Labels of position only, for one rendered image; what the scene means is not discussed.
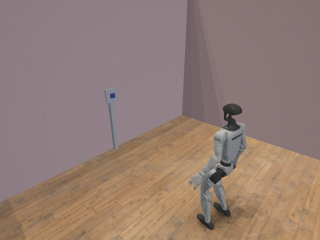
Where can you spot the robot right upper arm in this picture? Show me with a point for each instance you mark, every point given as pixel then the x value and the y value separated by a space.
pixel 243 143

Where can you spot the right robot forearm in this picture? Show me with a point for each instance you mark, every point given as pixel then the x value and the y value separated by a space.
pixel 240 151

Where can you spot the panel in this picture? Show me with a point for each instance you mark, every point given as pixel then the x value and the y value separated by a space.
pixel 110 101

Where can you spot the left robot hand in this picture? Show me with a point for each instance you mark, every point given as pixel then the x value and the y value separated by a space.
pixel 197 180

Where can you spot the right robot hand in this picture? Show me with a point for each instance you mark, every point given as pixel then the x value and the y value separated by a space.
pixel 235 162

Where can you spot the robot left thigh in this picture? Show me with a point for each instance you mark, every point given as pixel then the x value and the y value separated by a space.
pixel 208 181

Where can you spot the left robot forearm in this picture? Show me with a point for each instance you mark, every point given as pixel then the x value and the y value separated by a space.
pixel 208 167

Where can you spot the humanoid robot head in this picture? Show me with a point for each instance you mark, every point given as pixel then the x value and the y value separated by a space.
pixel 231 109

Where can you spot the robot left upper arm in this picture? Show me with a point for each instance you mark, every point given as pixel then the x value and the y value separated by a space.
pixel 219 139

